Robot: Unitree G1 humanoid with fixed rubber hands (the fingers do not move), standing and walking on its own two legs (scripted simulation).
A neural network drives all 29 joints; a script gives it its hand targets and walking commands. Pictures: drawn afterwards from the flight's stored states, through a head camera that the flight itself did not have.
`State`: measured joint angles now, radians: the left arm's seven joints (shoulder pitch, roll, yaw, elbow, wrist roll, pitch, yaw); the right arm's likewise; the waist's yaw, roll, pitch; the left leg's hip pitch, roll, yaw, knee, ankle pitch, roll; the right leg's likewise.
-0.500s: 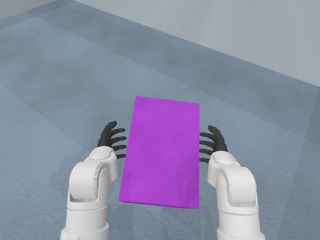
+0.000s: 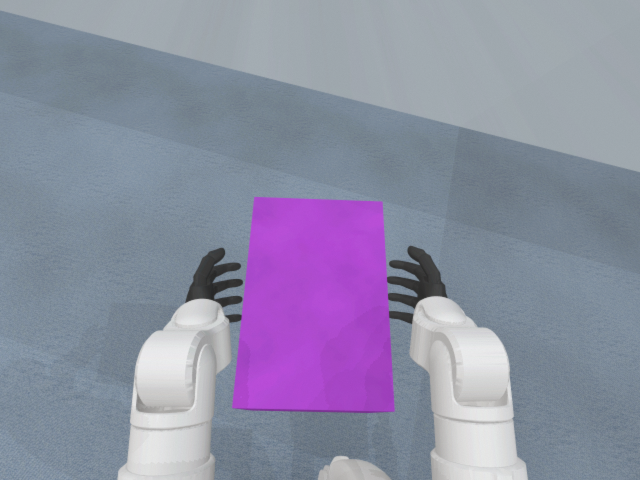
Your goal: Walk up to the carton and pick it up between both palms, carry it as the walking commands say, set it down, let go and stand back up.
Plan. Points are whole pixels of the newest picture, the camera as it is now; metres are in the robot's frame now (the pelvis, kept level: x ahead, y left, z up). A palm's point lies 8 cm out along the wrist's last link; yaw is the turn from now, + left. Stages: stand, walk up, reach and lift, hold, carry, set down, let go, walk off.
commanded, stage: carry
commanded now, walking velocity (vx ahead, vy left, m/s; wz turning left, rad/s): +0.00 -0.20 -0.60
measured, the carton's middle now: (314, 310) +0.34 +0.01 -0.01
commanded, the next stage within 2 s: none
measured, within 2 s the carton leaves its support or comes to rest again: neither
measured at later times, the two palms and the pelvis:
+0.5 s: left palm (445, 330) +0.29 -0.14 +0.05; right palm out of the picture +0.21 -0.38 +0.07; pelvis -0.04 -0.17 -0.01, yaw -15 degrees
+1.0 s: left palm out of the picture +0.18 -0.37 +0.06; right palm out of the picture +0.04 -0.58 +0.07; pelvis -0.13 -0.30 -0.01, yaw -31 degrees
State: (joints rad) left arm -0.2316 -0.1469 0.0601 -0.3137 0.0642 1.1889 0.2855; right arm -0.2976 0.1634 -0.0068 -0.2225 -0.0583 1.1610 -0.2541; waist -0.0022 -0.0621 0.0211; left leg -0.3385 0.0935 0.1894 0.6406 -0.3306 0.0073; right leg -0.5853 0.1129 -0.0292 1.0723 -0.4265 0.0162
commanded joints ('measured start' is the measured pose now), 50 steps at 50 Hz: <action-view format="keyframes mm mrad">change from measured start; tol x32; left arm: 1 -558 -1081 -604 -186 -395 -59 -257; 50 -472 -1085 -509 -173 -276 -88 -215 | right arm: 1 -364 1066 447 -224 278 -62 187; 50 -454 1134 535 -209 391 -54 230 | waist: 1 -10 112 -404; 6 -17 335 -453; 10 -2 -306 -504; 22 -2 5 -636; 25 -24 542 -594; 36 -9 274 -471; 39 -10 -330 -475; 50 13 -52 -597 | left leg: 1 397 333 -129 -109 811 91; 7 243 277 51 85 582 -35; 10 -310 42 -7 523 -473 -127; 22 43 -46 -118 83 -157 -3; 25 474 485 -568 -254 481 162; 34 244 332 -64 -57 751 39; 37 136 259 10 161 508 -40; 40 -300 16 -73 494 -477 -109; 50 -135 -50 -116 257 -220 -37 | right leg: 1 -81 -128 -11 -69 -79 1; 7 304 -77 -135 -557 144 -5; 11 622 -414 416 -521 1370 -227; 22 451 -288 319 -554 706 -183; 26 -139 -153 154 174 -141 -24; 37 365 -89 -93 -612 167 -24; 40 598 -392 391 -520 1345 -227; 50 530 -305 324 -610 663 -218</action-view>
